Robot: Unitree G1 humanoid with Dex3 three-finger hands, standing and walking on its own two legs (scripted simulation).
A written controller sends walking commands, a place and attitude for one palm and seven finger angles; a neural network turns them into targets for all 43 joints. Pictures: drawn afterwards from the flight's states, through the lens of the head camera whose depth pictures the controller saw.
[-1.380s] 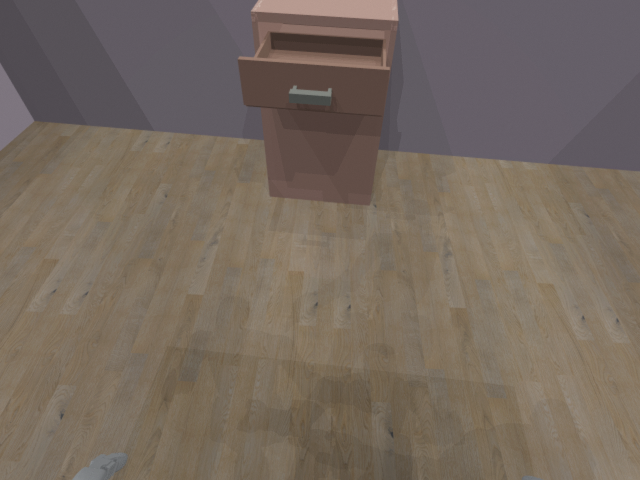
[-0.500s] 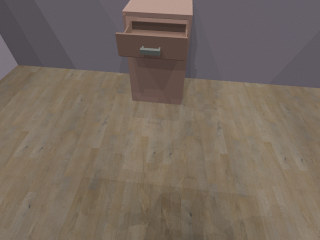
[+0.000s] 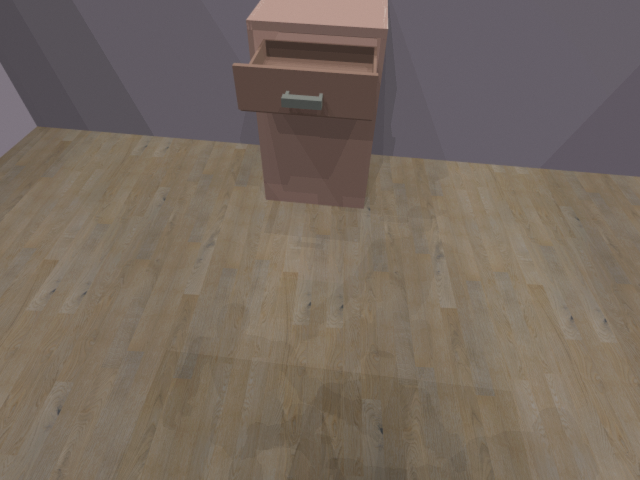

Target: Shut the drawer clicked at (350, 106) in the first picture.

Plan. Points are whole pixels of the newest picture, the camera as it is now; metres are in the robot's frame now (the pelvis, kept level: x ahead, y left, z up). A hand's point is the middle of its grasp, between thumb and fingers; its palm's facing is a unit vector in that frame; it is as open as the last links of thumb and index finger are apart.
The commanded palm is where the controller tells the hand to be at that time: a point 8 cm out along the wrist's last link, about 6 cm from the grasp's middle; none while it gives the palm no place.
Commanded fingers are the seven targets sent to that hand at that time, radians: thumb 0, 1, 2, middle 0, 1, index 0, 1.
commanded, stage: look at it before walking up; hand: left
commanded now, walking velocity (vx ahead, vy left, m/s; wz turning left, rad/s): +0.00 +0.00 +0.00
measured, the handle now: (303, 98) +1.14 +0.11 -0.08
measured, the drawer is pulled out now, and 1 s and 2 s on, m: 0.28 0.28 0.28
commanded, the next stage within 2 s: walk to a spot facing it in 0.06 s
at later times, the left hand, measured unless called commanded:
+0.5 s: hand out of the picture +0.03 +0.21 -0.19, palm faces -0.02 -0.99 -0.16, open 7.4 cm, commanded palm none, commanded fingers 0.00 0.90 0.90 -0.20 -0.30 -0.20 -0.30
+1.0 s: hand (259, 366) +0.34 +0.13 -0.18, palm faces -0.06 -0.98 -0.20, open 7.3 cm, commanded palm none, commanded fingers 0.00 0.90 0.90 -0.20 -0.30 -0.20 -0.30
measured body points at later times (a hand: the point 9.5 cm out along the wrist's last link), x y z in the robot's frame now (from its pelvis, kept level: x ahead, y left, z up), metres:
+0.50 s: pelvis +0.06 +0.03 -0.01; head +0.05 +0.05 +0.44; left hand +0.04 +0.26 -0.18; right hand +0.03 -0.22 -0.16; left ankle +0.01 +0.13 -0.75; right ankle +0.01 -0.10 -0.72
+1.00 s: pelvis +0.24 -0.05 -0.02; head +0.25 -0.05 +0.43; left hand +0.34 +0.18 -0.16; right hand +0.18 -0.26 -0.17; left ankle +0.21 +0.10 -0.65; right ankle +0.29 -0.12 -0.75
